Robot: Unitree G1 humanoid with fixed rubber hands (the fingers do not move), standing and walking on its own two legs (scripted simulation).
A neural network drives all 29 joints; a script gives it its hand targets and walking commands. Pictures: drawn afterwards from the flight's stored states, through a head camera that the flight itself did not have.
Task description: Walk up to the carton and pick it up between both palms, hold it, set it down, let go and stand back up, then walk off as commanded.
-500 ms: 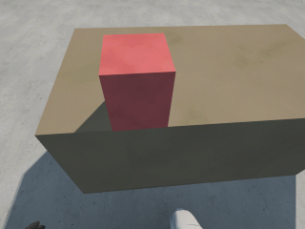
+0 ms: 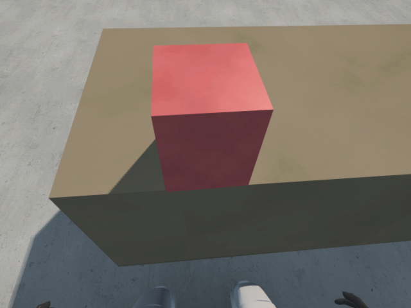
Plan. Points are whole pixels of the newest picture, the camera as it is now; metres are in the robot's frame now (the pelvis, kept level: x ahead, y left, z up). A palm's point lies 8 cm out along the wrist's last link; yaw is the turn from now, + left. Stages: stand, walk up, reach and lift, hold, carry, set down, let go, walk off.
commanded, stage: walk up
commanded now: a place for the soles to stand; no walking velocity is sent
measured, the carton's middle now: (204, 121) +0.49 +0.00 +0.06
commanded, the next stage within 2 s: reach and lift in 1.52 s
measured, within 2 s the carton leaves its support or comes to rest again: neither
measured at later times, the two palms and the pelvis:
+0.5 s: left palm out of the picture +0.10 +0.31 -0.08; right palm out of the picture +0.12 -0.32 -0.09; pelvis +0.01 -0.01 +0.00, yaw -1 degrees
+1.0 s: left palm out of the picture +0.11 +0.29 -0.08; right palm out of the picture +0.11 -0.34 -0.09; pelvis +0.00 -0.02 +0.00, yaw -2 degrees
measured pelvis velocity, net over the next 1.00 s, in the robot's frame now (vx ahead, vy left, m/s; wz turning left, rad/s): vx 0.00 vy -0.02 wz -0.03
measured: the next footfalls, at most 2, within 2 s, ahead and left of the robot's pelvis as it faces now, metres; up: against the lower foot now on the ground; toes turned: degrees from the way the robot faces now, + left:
right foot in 0.08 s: +0.08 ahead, -0.17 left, +0.00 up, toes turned +4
